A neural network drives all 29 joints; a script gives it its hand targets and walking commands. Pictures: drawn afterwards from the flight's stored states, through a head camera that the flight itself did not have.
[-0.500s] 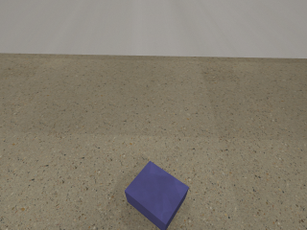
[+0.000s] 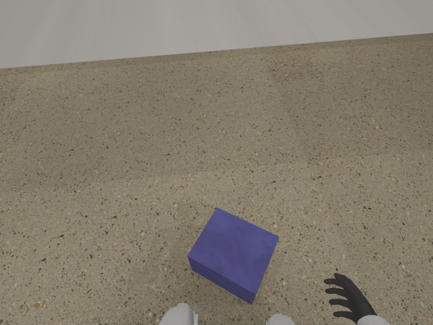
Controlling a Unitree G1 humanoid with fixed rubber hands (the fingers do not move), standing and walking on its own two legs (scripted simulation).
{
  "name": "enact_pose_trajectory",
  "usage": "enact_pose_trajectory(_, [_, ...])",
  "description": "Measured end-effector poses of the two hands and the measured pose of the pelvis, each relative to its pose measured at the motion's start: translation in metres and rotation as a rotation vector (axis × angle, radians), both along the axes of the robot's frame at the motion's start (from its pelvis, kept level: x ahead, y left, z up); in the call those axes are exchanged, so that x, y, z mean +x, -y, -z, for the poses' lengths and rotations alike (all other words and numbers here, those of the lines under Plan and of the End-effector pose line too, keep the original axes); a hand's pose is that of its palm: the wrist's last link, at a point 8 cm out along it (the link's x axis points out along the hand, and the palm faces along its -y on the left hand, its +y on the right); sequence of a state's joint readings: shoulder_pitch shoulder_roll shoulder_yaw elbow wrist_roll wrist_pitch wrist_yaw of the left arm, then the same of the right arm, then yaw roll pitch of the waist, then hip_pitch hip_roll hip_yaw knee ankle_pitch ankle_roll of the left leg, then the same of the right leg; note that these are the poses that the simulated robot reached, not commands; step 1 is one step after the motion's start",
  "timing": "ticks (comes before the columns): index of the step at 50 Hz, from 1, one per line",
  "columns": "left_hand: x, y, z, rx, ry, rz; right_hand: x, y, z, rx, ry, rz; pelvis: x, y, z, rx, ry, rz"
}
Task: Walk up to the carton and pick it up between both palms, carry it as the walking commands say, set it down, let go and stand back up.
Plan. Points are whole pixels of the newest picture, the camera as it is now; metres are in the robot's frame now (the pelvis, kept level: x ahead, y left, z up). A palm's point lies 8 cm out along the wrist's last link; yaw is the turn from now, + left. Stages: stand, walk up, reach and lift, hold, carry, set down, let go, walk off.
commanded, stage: walk up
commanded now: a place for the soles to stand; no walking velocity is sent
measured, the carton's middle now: (233, 254) +0.48 -0.01 -0.63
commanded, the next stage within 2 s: none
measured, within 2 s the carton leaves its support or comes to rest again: neither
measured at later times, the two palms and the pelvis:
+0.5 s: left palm (11, 308) +0.16 +0.44 -0.10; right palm out of the picture +0.10 -0.10 -0.11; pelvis +0.01 +0.17 -0.01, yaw -13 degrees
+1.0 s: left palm (42, 281) +0.21 +0.39 -0.08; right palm out of the picture -0.08 +0.01 -0.10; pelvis +0.03 +0.23 +0.04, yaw -28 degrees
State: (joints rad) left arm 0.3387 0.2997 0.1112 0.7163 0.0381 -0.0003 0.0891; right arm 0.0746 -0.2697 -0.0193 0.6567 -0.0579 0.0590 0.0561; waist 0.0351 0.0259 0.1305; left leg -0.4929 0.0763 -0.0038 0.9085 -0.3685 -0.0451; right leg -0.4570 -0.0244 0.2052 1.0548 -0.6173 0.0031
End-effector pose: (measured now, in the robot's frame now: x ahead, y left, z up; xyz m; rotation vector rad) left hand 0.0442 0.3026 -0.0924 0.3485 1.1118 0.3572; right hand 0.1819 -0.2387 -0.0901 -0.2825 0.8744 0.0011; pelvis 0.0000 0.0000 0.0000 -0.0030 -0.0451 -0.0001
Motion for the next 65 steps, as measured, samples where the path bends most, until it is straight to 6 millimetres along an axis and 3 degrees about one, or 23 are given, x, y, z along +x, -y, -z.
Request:
enact_pose_trajectory(3, [0.039,-0.004,-0.005,-0.002,0.073,0.075,-0.021,-0.017,0.007,0.037,-0.037,0.065,-0.001,-0.009,-0.001,0.01,0.024,0.048])
enact_pose_trajectory(6, [0.067,0.004,-0.008,-0.022,0.14,0.153,-0.041,-0.023,0.02,0.055,-0.083,0.123,0.0,-0.018,0.003,0.015,0.022,0.094])
enact_pose_trajectory(11, [0.07,0.0,-0.008,-0.047,0.131,0.197,-0.062,-0.029,0.031,0.035,-0.123,0.189,0.002,-0.051,0.003,-0.026,0.027,0.106])
enact_pose_trajectory(15, [0.07,-0.031,-0.009,-0.037,0.118,0.187,-0.066,-0.044,0.026,0.004,-0.131,0.198,0.005,-0.082,0.001,-0.032,0.023,0.117])
enact_pose_trajectory(19, [0.079,-0.078,-0.004,-0.034,0.117,0.189,-0.062,-0.077,0.019,-0.008,-0.1,0.201,0.01,-0.12,0.004,-0.024,0.018,0.14])
enact_pose_trajectory(23, [0.102,-0.121,0.006,-0.041,0.103,0.227,-0.069,-0.12,0.017,0.007,-0.056,0.24,0.012,-0.158,0.01,-0.013,0.031,0.196])
enact_pose_trajectory(27, [0.135,-0.138,0.0,-0.036,0.12,0.321,-0.099,-0.156,0.014,0.03,-0.087,0.333,0.01,-0.18,0.003,-0.012,0.047,0.261])
enact_pose_trajectory(31, [0.16,-0.131,-0.007,-0.085,0.13,0.415,-0.138,-0.181,0.012,0.037,-0.138,0.431,0.009,-0.195,-0.008,-0.002,0.047,0.329])
enact_pose_trajectory(35, [0.173,-0.108,-0.011,-0.153,0.114,0.521,-0.179,-0.193,0.012,0.039,-0.187,0.522,0.009,-0.208,-0.015,0.014,0.033,0.399])
enact_pose_trajectory(39, [0.172,-0.086,-0.011,-0.207,0.093,0.599,-0.219,-0.202,0.016,0.051,-0.251,0.601,0.009,-0.217,-0.018,0.006,0.026,0.438])
enact_pose_trajectory(42, [0.167,-0.081,-0.012,-0.227,0.067,0.614,-0.239,-0.213,0.014,0.069,-0.293,0.645,0.013,-0.224,-0.024,0.009,0.026,0.442])
enact_pose_trajectory(53, [0.169,-0.085,-0.015,-0.25,-0.032,0.657,-0.26,-0.252,0.003,0.107,-0.345,0.694,0.027,-0.232,-0.041,0.02,0.003,0.509])
enact_pose_trajectory(65, [0.166,-0.089,-0.012,-0.191,-0.081,0.664,-0.26,-0.234,0.012,0.101,-0.372,0.736,0.03,-0.227,-0.039,0.033,-0.002,0.56])
